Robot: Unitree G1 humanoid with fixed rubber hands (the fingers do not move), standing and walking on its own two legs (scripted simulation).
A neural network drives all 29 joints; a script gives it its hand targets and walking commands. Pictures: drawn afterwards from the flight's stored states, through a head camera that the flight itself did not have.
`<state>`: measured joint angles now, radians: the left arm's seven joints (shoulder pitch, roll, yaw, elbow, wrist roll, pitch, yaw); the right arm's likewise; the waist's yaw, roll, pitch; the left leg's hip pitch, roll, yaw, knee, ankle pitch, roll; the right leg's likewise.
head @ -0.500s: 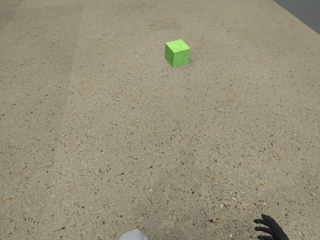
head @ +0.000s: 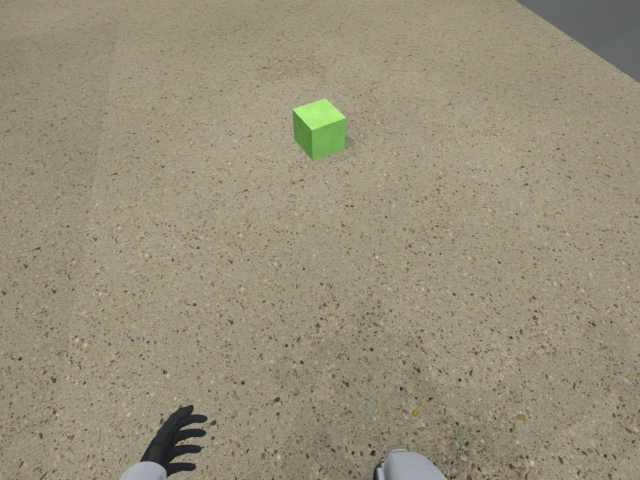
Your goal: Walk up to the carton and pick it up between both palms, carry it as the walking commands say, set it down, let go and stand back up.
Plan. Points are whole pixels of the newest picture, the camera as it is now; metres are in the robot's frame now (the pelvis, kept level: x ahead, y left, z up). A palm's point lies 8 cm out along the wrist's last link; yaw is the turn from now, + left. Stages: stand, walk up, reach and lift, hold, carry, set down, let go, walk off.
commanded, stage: walk up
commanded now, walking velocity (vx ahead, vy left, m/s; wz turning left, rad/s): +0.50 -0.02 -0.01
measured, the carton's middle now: (319, 129) +1.67 -0.07 -0.67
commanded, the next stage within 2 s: none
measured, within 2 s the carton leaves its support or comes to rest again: neither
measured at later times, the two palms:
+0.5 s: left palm (134, 423) +0.23 +0.29 -0.13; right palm (481, 338) +0.30 -0.23 -0.08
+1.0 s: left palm (204, 222) +0.58 +0.22 -0.10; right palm (500, 325) +0.32 -0.27 -0.09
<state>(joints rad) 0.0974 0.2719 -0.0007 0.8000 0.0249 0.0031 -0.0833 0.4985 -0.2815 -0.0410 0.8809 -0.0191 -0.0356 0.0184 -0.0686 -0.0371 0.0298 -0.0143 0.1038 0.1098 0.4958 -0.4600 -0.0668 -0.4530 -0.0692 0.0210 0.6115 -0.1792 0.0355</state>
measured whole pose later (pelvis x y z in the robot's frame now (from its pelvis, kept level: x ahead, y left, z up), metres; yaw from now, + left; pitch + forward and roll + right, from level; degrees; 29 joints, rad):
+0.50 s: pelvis +0.20 +0.04 +0.00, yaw -2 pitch -1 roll -3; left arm 0.39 0.26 0.00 0.82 0.03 -0.02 -0.03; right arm 0.19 -0.28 -0.05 0.87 -0.02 -0.05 0.05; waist 0.03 -0.02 0.02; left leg -0.39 0.07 0.09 0.64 -0.23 0.03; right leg -0.21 -0.04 0.01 0.80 -0.44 0.02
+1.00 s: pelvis +0.40 +0.00 +0.01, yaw -2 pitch +1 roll -1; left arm 0.07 0.27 0.00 0.82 0.03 0.02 -0.08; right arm 0.52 -0.28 -0.05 0.89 -0.02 -0.05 0.01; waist -0.08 -0.03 0.02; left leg 0.01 0.08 0.10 0.39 -0.42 -0.03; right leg -0.53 -0.06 0.01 0.64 -0.12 0.05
